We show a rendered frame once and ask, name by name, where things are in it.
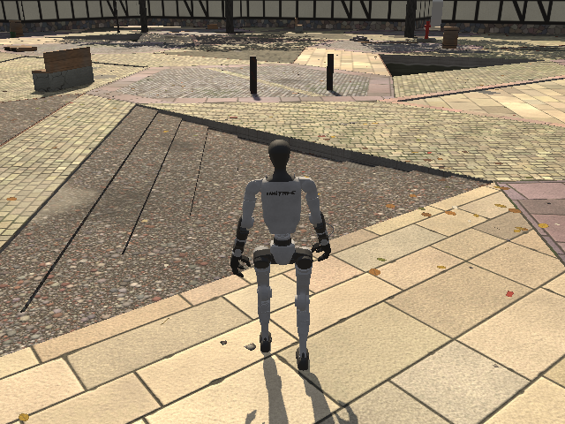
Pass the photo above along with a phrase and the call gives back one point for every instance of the robot left forearm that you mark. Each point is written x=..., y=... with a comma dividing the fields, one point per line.
x=240, y=239

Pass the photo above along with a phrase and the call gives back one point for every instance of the left robot upper arm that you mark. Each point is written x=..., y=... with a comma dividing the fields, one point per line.
x=252, y=188

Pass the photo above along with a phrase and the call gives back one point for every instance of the humanoid robot torso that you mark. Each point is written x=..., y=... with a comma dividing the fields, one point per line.
x=281, y=204

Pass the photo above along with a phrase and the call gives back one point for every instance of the robot left hand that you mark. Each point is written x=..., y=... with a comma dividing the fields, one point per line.
x=235, y=264

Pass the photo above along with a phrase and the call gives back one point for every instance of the robot right forearm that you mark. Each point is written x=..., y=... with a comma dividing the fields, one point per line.
x=321, y=231

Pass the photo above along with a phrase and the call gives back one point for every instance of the right robot upper arm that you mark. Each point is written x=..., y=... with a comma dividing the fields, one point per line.
x=312, y=198

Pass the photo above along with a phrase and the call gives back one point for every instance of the robot right hand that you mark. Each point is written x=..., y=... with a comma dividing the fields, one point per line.
x=321, y=248

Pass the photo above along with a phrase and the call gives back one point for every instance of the humanoid robot head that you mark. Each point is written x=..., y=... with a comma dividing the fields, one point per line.
x=279, y=153

